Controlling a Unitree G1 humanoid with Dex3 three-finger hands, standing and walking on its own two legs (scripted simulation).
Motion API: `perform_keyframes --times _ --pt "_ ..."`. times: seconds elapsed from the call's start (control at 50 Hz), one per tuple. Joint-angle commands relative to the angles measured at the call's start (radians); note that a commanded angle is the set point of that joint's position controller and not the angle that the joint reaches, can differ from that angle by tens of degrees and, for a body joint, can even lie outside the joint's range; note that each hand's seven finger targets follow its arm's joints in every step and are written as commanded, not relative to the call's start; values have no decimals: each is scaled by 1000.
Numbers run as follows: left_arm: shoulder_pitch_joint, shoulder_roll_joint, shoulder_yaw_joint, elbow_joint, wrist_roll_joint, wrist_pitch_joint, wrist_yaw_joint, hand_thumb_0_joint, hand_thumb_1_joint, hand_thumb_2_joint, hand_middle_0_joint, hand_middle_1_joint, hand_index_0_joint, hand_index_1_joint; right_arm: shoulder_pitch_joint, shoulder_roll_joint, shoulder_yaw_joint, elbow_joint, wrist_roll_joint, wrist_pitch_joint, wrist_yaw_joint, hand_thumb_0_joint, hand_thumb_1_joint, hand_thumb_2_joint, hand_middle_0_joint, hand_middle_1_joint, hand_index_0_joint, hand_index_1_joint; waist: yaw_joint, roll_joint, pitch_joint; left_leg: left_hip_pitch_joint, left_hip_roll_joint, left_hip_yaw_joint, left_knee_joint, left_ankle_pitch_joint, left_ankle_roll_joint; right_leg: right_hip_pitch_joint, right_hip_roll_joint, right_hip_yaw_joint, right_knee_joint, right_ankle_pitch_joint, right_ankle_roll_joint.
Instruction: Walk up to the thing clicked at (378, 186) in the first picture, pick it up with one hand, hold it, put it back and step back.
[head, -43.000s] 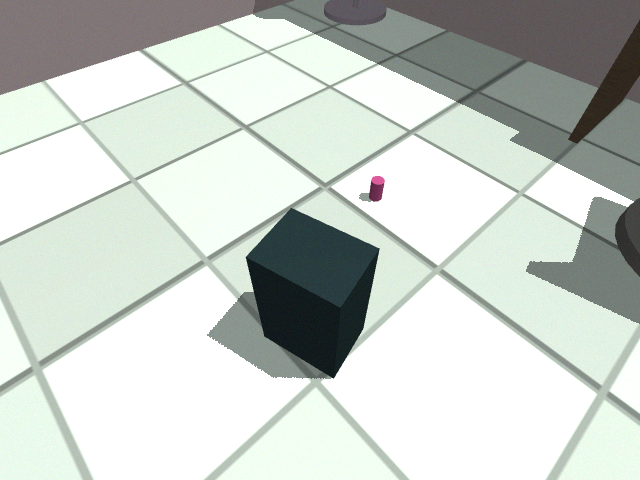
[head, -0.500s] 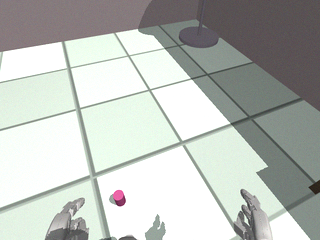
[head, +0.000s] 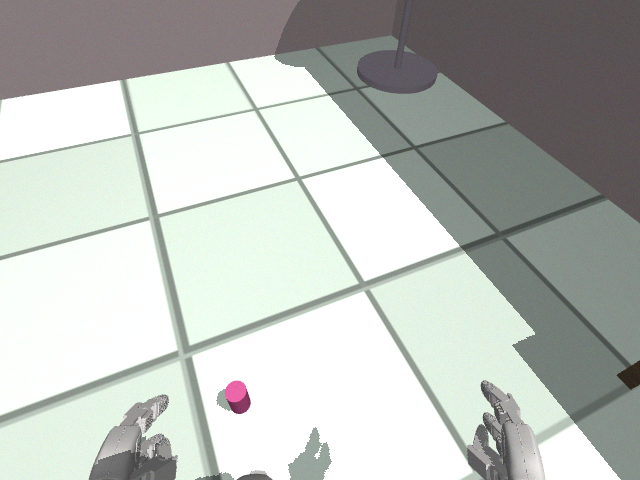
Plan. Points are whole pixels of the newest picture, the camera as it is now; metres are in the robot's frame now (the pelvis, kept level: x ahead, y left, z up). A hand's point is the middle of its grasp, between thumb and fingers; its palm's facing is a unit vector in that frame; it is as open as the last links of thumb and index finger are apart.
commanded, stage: home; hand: left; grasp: from above
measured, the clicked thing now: (238, 397) +0.44 +0.22 -0.66
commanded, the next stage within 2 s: stand in 0.46 s
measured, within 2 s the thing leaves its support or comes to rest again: neither
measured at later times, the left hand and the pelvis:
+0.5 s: hand (170, 469) +0.16 +0.18 -0.05, palm faces +0.04 -0.98 -0.21, open 7.4 cm; pelvis +0.00 +0.00 +0.00, yaw +0 degrees
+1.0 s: hand out of the picture +0.06 +0.24 -0.11, palm faces +0.02 -0.95 -0.32, open 7.4 cm; pelvis -0.01 +0.00 +0.04, yaw +0 degrees
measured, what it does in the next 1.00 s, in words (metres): stands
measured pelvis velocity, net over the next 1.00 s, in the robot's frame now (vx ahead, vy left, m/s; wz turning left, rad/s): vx -0.01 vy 0.00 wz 0.00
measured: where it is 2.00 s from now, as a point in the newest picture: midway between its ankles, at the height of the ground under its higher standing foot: outside the picture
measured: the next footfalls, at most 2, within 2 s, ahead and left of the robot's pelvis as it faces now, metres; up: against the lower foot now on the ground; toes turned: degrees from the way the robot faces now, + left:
none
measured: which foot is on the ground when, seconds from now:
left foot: down 0.00-1.00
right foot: down 0.00-1.00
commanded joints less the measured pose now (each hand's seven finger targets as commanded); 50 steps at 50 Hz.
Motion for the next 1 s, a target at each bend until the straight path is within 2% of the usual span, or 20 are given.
perform_keyframes --times 0.0,0.14,0.16,0.18,0.24,0.3,0.32,0.36,0.52,0.54,0.56,0.58,0.6,0.64,0.68,0.72,0.74,0.78,0.82,0.98 --pt "-18 101 65 -176 3 -44 14 0 900 900 -200 -299 -200 -299 -64 -125 -53 -161 2 -55 -15 0 -900 -900 200 300 200 300 -4 -6 -78 139 -34 14 -165 250 25 11 33 -27 -150 238 -20" --pt "-18 107 69 -198 1 -50 13 0 900 900 -200 -299 -200 -299 -59 -125 -57 -165 2 -48 -12 0 -900 -900 200 300 200 300 -3 9 -101 150 -33 10 -157 302 21 22 34 -29 -134 280 -21" --pt "-27 116 70 -208 4 -49 14 0 900 900 -200 -299 -200 -299 -56 -125 -57 -164 2 -46 -12 0 -900 -900 200 300 200 300 -3 12 -100 149 -34 15 -155 297 21 16 33 -26 -138 277 -21" --pt "-19 94 51 -182 4 -46 13 0 900 900 -200 -299 -200 -299 -62 -124 -54 -170 2 -46 -12 0 -900 -900 200 300 200 300 -11 -2 -85 144 -34 12 -159 278 22 10 33 -29 -140 261 -20" --pt "-36 104 66 -196 2 -46 13 0 900 900 -200 -299 -200 -299 -67 -123 -54 -172 3 -48 -11 0 -900 -900 200 300 200 300 -3 11 -66 126 -33 9 -172 223 22 -1 33 -31 -148 212 -22" --pt "-38 123 71 -220 3 -45 14 0 900 900 -200 -299 -200 -299 -64 -128 -55 -169 4 -45 -9 0 -900 -900 200 300 200 300 -2 12 -67 133 -31 7 -173 228 21 -1 34 -31 -145 213 -23" --pt "-13 102 56 -199 2 -42 13 0 900 900 -200 -299 -200 -299 -63 -124 -53 -168 3 -45 -9 0 -900 -900 200 300 200 300 -9 -1 -79 140 -32 7 -166 244 23 6 34 -31 -142 228 -22" --pt "-6 98 58 -201 -1 -38 15 0 900 900 -200 -299 -200 -299 -61 -124 -55 -173 4 -43 -9 0 -900 -900 200 300 200 300 -4 6 -102 140 -35 10 -159 269 22 15 33 -29 -136 252 -23" --pt "-39 116 73 -215 0 -46 15 0 900 900 -200 -299 -200 -299 -69 -123 -53 -181 5 -40 -8 0 -900 -900 200 300 200 300 -5 10 -68 116 -33 8 -174 190 22 -15 34 -31 -148 180 -24" --pt "-304 197 64 136 109 -259 54 0 900 900 -200 -299 -200 -299 -137 -239 -94 79 -117 61 52 0 -900 -900 200 300 200 300 68 -51 156 151 19 -35 -258 361 76 152 -35 47 -174 199 -63" --pt "-202 213 82 319 114 -329 47 0 900 900 -200 -300 -200 -301 -147 -257 -111 81 -118 100 82 0 -900 -900 200 300 200 300 76 -109 80 196 8 -4 -244 351 91 192 -57 112 -217 198 -90" --pt "-191 225 80 376 119 -365 42 0 900 900 -200 -300 -200 -301 -142 -252 -111 75 -120 119 102 0 -900 -900 200 300 200 300 59 -136 55 237 -12 21 -225 339 91 186 -75 146 -241 216 -104" --pt "-226 229 73 408 122 -383 34 0 900 900 -200 -300 -200 -301 -108 -245 -104 74 -118 133 117 0 -900 -900 200 300 200 300 30 -96 69 220 -19 6 -247 305 84 174 -63 148 -241 212 -108" --pt "-261 230 62 489 112 -414 25 0 900 900 -200 -300 -200 -301 -111 -215 -98 121 -65 142 152 0 -900 -900 200 300 200 300 45 -49 27 292 -18 -5 -291 287 86 261 -77 127 -228 280 -84" --pt "-275 218 70 563 98 -419 22 0 900 900 -200 -300 -200 -301 -149 -221 -107 138 -51 152 166 0 -900 -900 200 300 200 300 60 -102 28 336 -19 2 -297 313 78 243 -79 131 -264 290 -75" --pt "-292 212 64 644 94 -428 28 0 900 900 -200 -300 -200 -301 -156 -214 -114 174 -48 163 173 0 -900 -900 200 300 200 300 63 -87 44 357 -14 -12 -323 295 78 247 -84 124 -298 253 -66" --pt "-310 213 64 676 92 -435 29 0 900 900 -200 -300 -200 -301 -156 -214 -115 191 -51 171 175 0 -900 -900 200 300 200 300 58 -79 57 359 -11 -15 -348 241 80 251 -85 125 -319 216 -61" --pt "-318 217 68 736 95 -449 30 0 900 900 -200 -300 -200 -301 -153 -221 -117 217 -55 178 174 0 -900 -900 200 300 200 300 54 -58 60 379 7 -35 -378 268 84 280 -79 108 -323 248 -56" --pt "-317 217 66 799 94 -459 30 0 900 900 -200 -300 -200 -301 -163 -225 -120 239 -55 186 172 0 -900 -900 200 300 200 300 55 -37 99 369 9 -42 -422 216 82 295 -77 104 -364 227 -53" --pt "-308 221 59 988 78 -473 31 0 900 900 -200 -300 -200 -301 -137 -249 -114 347 -43 196 154 0 -900 -900 200 300 200 300 51 -1 123 466 45 -70 -537 407 71 405 -80 85 -441 377 -45"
